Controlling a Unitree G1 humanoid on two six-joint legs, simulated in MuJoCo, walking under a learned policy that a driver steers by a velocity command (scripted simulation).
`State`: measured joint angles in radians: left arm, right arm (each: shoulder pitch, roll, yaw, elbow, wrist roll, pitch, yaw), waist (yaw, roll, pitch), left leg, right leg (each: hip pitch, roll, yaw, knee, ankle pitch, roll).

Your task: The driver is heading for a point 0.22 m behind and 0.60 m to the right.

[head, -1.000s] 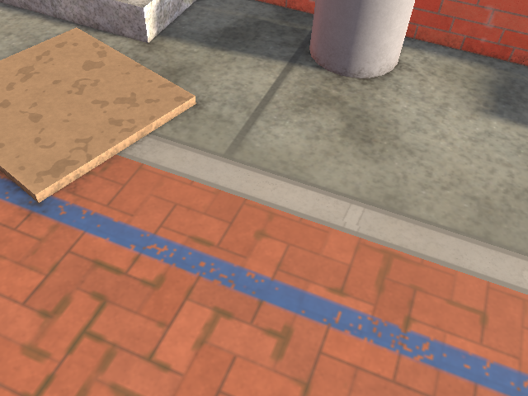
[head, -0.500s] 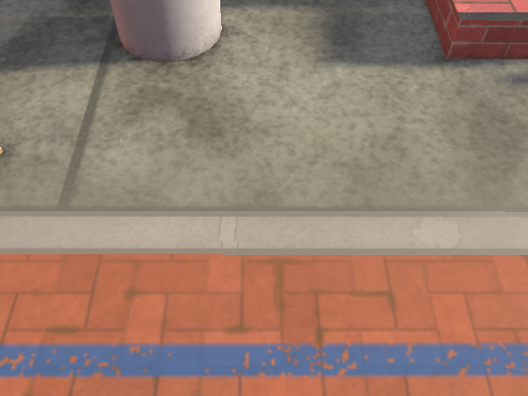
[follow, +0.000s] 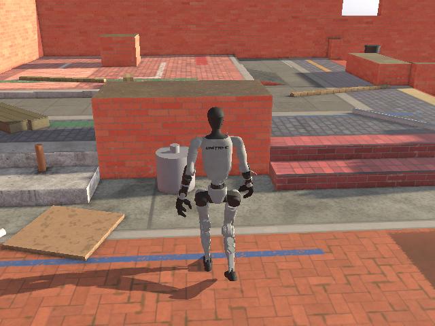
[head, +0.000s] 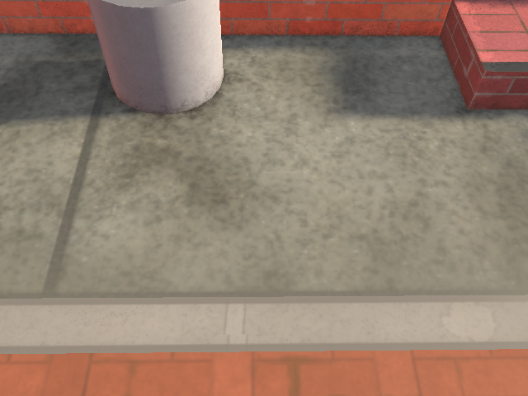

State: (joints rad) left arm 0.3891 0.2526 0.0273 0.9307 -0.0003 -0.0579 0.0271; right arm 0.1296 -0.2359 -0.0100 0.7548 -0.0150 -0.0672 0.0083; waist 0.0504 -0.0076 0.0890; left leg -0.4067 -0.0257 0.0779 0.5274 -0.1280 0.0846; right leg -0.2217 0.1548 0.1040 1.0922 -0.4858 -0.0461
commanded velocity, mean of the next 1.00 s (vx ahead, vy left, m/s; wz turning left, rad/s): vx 0.17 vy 0.00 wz -0.49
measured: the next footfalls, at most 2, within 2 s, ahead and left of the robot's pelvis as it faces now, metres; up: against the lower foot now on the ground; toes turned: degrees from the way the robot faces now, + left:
right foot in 0.42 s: +0.07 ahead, -0.12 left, +0.00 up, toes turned -12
left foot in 0.90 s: +0.21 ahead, +0.04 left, +0.00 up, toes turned -29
